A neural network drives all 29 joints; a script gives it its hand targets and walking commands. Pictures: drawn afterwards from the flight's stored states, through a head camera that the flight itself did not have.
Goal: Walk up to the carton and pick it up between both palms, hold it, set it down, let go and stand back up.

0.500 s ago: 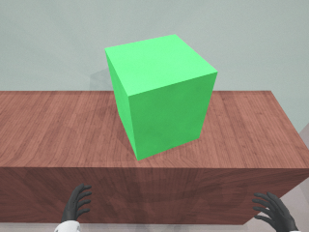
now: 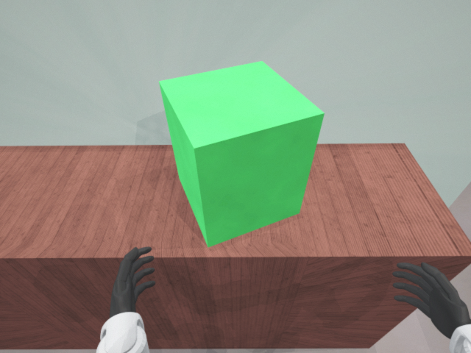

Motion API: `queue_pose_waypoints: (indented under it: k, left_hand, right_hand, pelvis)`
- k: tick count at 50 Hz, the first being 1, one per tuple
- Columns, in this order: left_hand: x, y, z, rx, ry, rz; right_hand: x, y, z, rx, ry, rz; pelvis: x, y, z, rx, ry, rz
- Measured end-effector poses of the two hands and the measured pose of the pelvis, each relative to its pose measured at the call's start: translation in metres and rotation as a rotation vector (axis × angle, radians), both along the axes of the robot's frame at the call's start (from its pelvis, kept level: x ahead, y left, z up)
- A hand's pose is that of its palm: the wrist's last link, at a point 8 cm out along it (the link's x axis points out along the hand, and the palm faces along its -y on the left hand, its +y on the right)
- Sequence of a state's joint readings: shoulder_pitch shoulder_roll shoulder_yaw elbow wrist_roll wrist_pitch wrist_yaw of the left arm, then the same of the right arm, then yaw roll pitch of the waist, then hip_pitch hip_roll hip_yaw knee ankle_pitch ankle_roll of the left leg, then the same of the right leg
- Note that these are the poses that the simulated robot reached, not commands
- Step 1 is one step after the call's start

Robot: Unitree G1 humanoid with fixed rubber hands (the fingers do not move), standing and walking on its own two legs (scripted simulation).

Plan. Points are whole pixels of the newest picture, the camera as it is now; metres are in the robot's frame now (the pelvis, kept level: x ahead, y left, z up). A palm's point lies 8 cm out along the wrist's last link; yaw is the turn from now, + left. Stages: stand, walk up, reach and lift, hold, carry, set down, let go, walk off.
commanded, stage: reach and lift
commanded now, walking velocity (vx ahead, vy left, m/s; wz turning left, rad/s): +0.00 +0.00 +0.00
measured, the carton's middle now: (235, 153) +0.52 +0.03 +0.07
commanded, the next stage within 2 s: none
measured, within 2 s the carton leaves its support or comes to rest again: neither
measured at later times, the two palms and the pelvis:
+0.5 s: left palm (135, 295) +0.20 +0.16 +0.08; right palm (448, 279) +0.26 -0.31 +0.05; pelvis +0.00 -0.01 +0.00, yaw +0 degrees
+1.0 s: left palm (131, 262) +0.23 +0.16 +0.12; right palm (421, 230) +0.33 -0.29 +0.08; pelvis -0.01 -0.01 +0.00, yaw +0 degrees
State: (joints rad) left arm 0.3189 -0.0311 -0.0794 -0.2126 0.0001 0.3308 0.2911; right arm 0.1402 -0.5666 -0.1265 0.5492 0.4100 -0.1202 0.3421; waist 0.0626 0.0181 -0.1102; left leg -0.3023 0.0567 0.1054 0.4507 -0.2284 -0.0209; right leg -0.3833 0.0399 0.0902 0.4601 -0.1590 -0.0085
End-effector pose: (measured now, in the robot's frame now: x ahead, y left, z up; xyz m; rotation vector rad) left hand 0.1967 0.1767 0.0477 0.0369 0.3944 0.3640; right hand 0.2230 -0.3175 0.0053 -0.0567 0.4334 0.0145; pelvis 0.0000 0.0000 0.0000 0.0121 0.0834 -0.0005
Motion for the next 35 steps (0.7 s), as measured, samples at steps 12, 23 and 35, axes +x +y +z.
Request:
queue_pose_waypoints:
  k: [12,23,35]
  left_hand:
    - [0.005,-0.018,0.026,-0.049,-0.098,0.027]
    - [0.003,-0.021,0.032,-0.044,-0.084,0.056]
    - [0.005,-0.019,0.045,-0.033,-0.065,0.086]
  right_hand:
    - [0.009,-0.001,0.023,0.015,-0.085,0.038]
    - [0.032,0.001,0.037,0.036,-0.126,0.058]
    - [0.075,0.014,0.053,0.060,-0.149,0.086]
  pelvis:
    - [-0.002,-0.002,0.000,0.002,-0.004,0.000]
    - [-0.003,-0.005,0.000,0.005,-0.007,-0.001]
    - [-0.001,-0.008,0.001,0.008,0.001,-0.002]
